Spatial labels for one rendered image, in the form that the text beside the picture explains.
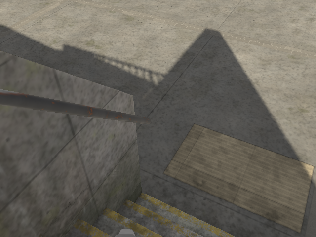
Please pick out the robot left shin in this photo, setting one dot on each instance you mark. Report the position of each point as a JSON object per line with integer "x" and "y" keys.
{"x": 126, "y": 231}

